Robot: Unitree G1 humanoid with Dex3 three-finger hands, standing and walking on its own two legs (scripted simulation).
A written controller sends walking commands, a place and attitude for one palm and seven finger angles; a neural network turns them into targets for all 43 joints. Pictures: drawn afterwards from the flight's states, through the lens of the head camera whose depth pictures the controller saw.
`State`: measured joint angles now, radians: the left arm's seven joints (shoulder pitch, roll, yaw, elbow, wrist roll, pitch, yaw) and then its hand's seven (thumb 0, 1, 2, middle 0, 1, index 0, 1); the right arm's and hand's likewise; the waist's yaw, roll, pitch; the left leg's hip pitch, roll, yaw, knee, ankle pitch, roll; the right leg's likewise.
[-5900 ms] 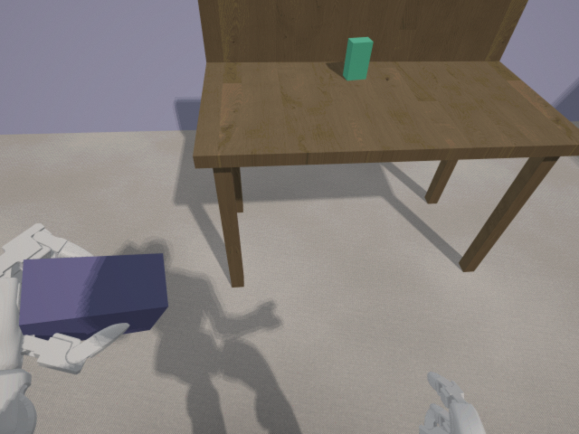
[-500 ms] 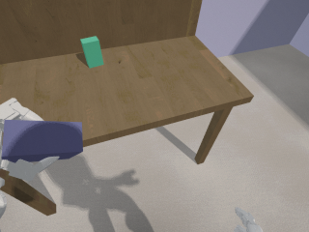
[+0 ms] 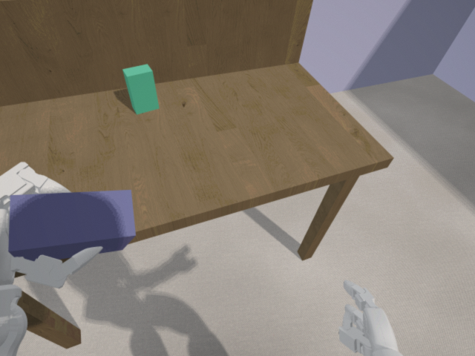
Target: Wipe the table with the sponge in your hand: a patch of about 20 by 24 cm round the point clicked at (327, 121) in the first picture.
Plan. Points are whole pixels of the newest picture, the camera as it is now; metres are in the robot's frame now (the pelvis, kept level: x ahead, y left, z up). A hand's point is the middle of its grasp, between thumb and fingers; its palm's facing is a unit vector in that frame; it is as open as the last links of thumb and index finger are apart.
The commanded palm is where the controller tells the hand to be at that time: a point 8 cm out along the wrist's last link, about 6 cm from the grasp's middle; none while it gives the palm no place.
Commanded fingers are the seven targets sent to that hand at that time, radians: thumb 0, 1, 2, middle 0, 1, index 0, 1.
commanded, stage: shuffle to correct the standing spot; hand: left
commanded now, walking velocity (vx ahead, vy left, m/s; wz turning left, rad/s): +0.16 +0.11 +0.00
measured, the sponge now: (93, 225) +0.24 +0.22 +0.15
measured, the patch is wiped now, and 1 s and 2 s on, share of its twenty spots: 0.00 0.00 0.00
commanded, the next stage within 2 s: come to a stop and stand still in 1.32 s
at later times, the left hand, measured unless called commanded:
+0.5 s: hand (47, 217) +0.23 +0.27 +0.16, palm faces +0.40 -0.83 -0.39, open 9.6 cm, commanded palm +0.17 +0.30 +0.18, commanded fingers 0.00 0.10 1.30 -1.20 -1.60 -1.20 -1.60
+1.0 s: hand (32, 206) +0.24 +0.29 +0.17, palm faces +0.42 -0.81 -0.41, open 9.6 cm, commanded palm +0.19 +0.32 +0.18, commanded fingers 0.00 0.10 1.30 -1.20 -1.60 -1.20 -1.60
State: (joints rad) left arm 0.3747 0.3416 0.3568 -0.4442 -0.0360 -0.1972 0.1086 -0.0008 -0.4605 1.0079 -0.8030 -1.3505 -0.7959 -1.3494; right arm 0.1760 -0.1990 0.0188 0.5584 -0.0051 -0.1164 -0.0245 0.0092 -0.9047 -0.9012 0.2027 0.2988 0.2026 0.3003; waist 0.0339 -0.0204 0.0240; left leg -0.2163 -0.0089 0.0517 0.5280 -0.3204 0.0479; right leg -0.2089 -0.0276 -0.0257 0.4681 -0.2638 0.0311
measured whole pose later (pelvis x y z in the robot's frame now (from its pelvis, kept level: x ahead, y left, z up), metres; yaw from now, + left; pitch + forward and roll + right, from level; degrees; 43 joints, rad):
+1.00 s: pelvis +0.04 +0.04 +0.00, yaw +1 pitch +0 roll +0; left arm 0.46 0.35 0.37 -0.44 -0.03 -0.22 0.11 0.00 -0.46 1.01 -0.80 -1.35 -0.79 -1.35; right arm 0.24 -0.22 0.00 0.63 0.01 -0.08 -0.01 0.01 -0.91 -0.90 0.20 0.30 0.20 0.30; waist 0.02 -0.01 0.01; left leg -0.49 -0.01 0.02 1.05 -0.38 0.01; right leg -0.26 -0.01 -0.09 0.53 -0.26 -0.04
